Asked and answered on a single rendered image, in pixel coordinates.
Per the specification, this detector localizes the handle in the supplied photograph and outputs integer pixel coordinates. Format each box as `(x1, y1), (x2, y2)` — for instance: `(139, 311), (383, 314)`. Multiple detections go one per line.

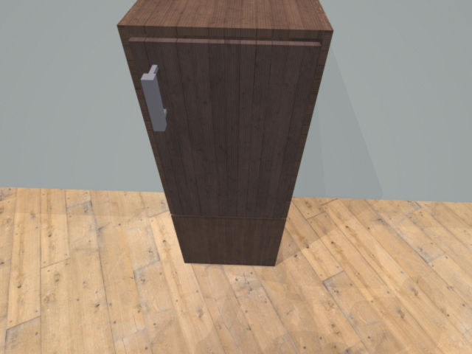
(141, 65), (167, 131)

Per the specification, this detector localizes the cupboard door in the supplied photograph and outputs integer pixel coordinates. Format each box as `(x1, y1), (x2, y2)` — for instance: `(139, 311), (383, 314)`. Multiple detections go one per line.
(128, 38), (321, 219)

